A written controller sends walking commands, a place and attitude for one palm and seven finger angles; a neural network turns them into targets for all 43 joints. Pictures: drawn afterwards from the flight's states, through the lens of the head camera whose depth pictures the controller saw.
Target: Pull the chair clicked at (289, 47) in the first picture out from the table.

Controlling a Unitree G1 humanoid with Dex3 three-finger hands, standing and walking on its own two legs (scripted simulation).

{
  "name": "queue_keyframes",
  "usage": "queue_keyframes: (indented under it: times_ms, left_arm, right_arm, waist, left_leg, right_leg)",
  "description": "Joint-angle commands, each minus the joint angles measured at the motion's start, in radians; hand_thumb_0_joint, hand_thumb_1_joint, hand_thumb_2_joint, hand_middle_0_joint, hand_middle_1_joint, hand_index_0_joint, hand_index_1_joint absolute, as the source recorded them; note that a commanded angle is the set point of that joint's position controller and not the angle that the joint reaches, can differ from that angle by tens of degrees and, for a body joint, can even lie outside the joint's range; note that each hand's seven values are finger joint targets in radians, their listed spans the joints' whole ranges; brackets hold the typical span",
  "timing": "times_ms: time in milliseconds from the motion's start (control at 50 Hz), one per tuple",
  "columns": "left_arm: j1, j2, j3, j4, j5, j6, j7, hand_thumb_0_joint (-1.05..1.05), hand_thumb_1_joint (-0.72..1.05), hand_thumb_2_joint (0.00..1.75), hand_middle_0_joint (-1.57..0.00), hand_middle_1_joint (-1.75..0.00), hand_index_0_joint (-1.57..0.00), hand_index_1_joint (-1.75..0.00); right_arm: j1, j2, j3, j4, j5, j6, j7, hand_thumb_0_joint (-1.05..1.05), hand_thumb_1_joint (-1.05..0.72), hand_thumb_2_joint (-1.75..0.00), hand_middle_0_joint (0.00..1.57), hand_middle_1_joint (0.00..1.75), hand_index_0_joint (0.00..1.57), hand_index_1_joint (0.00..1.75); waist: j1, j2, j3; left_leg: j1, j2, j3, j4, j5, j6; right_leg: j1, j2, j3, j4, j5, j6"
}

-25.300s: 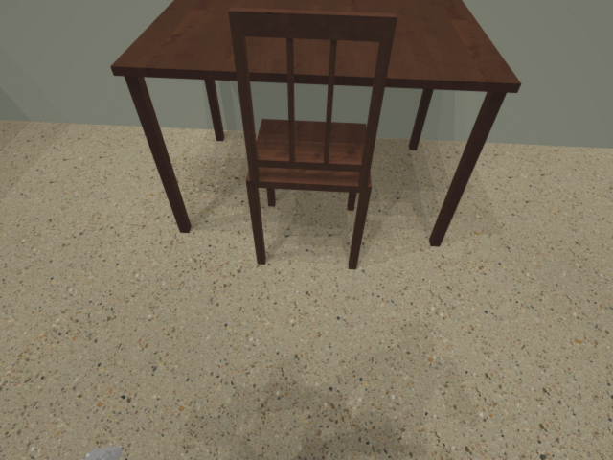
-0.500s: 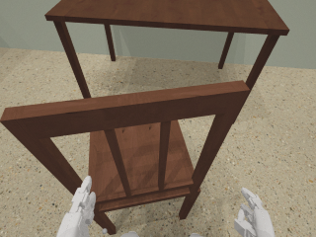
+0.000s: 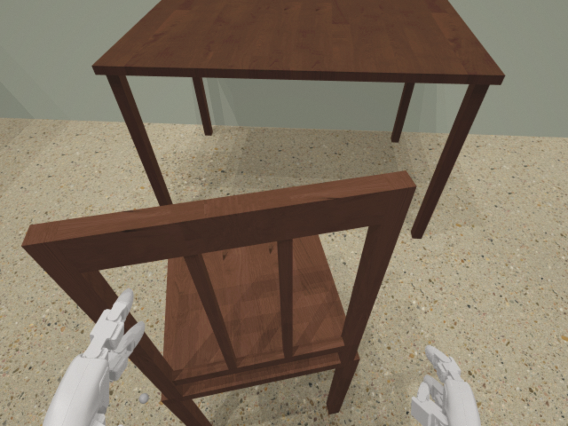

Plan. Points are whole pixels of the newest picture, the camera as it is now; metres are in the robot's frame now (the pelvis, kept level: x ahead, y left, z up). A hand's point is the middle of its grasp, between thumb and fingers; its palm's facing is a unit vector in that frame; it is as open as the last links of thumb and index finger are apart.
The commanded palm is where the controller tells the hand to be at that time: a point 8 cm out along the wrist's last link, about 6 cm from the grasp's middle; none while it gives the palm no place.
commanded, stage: draw the hand back to the body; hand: left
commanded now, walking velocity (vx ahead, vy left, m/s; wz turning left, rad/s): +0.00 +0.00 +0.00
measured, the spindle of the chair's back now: (216, 320) +0.28 +0.12 -0.01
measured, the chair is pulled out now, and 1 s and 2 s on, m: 0.63 0.62 0.62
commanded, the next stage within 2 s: step back with the hand held close in 0.94 s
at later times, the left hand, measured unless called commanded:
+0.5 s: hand (89, 337) +0.19 +0.22 +0.13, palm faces +0.27 -0.85 -0.44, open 9.9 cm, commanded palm +0.16 +0.28 +0.21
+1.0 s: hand (80, 334) +0.19 +0.23 +0.13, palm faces +0.27 -0.85 -0.45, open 7.2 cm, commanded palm +0.16 +0.29 +0.22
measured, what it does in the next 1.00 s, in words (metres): stands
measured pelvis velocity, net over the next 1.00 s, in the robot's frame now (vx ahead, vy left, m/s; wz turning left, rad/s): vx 0.02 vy -0.02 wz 0.00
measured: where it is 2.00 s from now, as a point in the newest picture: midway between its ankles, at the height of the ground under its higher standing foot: outside the picture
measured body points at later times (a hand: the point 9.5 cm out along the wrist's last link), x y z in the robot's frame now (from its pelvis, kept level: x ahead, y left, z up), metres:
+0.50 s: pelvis +0.02 -0.02 +0.04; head +0.02 -0.05 +0.49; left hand +0.17 +0.26 +0.16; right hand +0.22 -0.24 -0.05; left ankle -0.01 +0.13 -0.69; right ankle +0.00 -0.12 -0.69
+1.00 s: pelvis +0.02 -0.02 +0.04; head +0.01 -0.04 +0.49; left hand +0.17 +0.27 +0.16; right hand +0.21 -0.23 -0.04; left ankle -0.01 +0.13 -0.69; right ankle +0.00 -0.12 -0.69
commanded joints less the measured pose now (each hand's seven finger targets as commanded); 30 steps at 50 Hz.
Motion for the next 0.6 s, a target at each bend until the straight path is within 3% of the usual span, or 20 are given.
queue_keyframes:
  times_ms: [0,40,80,280,340,380,420,460,480,540,580]
  left_arm:
    - [-0.004,0.127,0.274,-0.226,0.027,-0.004,0.154,0.0,-0.08,0.43,-0.07,-0.1,-0.07,-0.1]
    - [-0.045,0.145,0.296,-0.224,0.029,-0.002,0.163,0.0,-0.01,0.46,-0.07,-0.11,-0.07,-0.11]
    - [-0.086,0.182,0.333,-0.223,0.027,0.001,0.174,0.0,0.07,0.5,-0.08,-0.13,-0.08,-0.13]
    - [-0.222,0.229,0.423,-0.25,0.031,-0.026,0.188,0.0,0.43,0.67,-0.13,-0.2,-0.13,-0.2]
    - [-0.257,0.226,0.44,-0.235,0.032,-0.044,0.186,0.0,0.54,0.73,-0.15,-0.22,-0.15,-0.22]
    - [-0.29,0.228,0.452,-0.212,0.03,-0.046,0.183,0.0,0.61,0.76,-0.16,-0.24,-0.16,-0.24]
    - [-0.322,0.253,0.472,-0.231,0.027,-0.058,0.182,0.0,0.68,0.8,-0.17,-0.26,-0.17,-0.26]
    - [-0.377,0.292,0.5,-0.279,0.03,-0.068,0.186,0.0,0.75,0.83,-0.18,-0.27,-0.18,-0.27]
    - [-0.395,0.314,0.513,-0.288,0.032,-0.064,0.188,0.0,0.79,0.85,-0.19,-0.28,-0.19,-0.28]
    - [-0.426,0.332,0.532,-0.336,0.033,-0.073,0.195,0.0,0.9,0.9,-0.2,-0.3,-0.2,-0.3]
    - [-0.417,0.317,0.525,-0.317,0.035,-0.06,0.192,0.0,0.9,0.9,-0.2,-0.3,-0.2,-0.3]
  right_arm:
    - [-0.127,-0.098,-0.022,-0.163,-0.01,-0.04,-0.03,0.0,-0.9,-0.9,0.2,0.3,0.2,0.3]
    - [-0.133,-0.1,-0.016,-0.148,-0.009,-0.046,-0.031,0.0,-0.9,-0.9,0.2,0.3,0.2,0.3]
    - [-0.146,-0.104,-0.015,-0.129,-0.01,-0.056,-0.032,0.0,-0.9,-0.9,0.2,0.3,0.2,0.3]
    - [-0.166,-0.12,-0.02,-0.047,-0.02,-0.127,-0.01,0.0,-0.9,-0.9,0.2,0.3,0.2,0.3]
    - [-0.169,-0.126,-0.026,-0.032,-0.025,-0.137,-0.004,0.0,-0.9,-0.9,0.2,0.3,0.2,0.3]
    - [-0.18,-0.13,-0.027,-0.019,-0.024,-0.141,0.003,0.0,-0.9,-0.9,0.2,0.3,0.2,0.3]
    - [-0.183,-0.137,-0.029,-0.018,-0.028,-0.148,0.007,0.0,-0.9,-0.9,0.2,0.3,0.2,0.3]
    - [-0.186,-0.138,-0.027,-0.014,-0.029,-0.163,0.01,0.0,-0.9,-0.9,0.2,0.3,0.2,0.3]
    - [-0.193,-0.141,-0.023,-0.005,-0.028,-0.169,0.012,0.0,-0.9,-0.9,0.2,0.3,0.2,0.3]
    - [-0.184,-0.144,-0.022,0.003,-0.03,-0.187,0.019,0.0,-0.9,-0.9,0.2,0.3,0.2,0.3]
    - [-0.197,-0.143,-0.02,0.006,-0.028,-0.194,0.024,0.0,-0.9,-0.9,0.2,0.3,0.2,0.3]
  waist:
    - [0.041,0.004,-0.016]
    - [0.042,0.038,0.016]
    - [0.045,0.02,0.032]
    - [0.048,0.081,0.018]
    - [0.047,0.019,0.02]
    - [0.046,0.037,0.034]
    - [0.05,0.012,0.015]
    - [0.053,0.045,-0.017]
    - [0.055,0.09,-0.013]
    - [0.058,0.104,-0.051]
    - [0.06,0.116,-0.029]
  left_leg:
    - [0.113,0.013,0.023,-0.254,0.261,0.019]
    - [0.155,0.015,0.023,-0.29,0.268,0.015]
    - [0.187,0.015,0.019,-0.32,0.284,0.014]
    - [0.349,0.007,0.034,-0.42,0.416,0.015]
    - [0.385,0.011,0.042,-0.434,0.446,0.02]
    - [0.389,0.008,0.04,-0.448,0.439,0.019]
    - [0.413,0.009,0.045,-0.455,0.446,0.025]
    - [0.434,0.007,0.05,-0.456,0.468,0.028]
    - [0.431,0.003,0.048,-0.46,0.471,0.024]
    - [0.462,0.01,0.048,-0.464,0.533,0.024]
    - [0.454,0.009,0.049,-0.466,0.541,0.018]
  right_leg:
    - [0.202,-0.03,0.013,-0.241,0.215,-0.031]
    - [0.224,-0.031,0.013,-0.277,0.224,-0.031]
    - [0.261,-0.028,0.016,-0.313,0.245,-0.034]
    - [0.396,-0.031,0.032,-0.402,0.408,-0.031]
    - [0.407,-0.033,0.025,-0.413,0.451,-0.021]
    - [0.418,-0.033,0.033,-0.429,0.446,-0.023]
    - [0.427,-0.037,0.032,-0.437,0.464,-0.017]
    - [0.449,-0.042,0.036,-0.44,0.488,-0.016]
    - [0.461,-0.042,0.046,-0.445,0.494,-0.022]
    - [0.486,-0.048,0.036,-0.431,0.555,-0.019]
    - [0.486,-0.046,0.037,-0.435,0.56,-0.022]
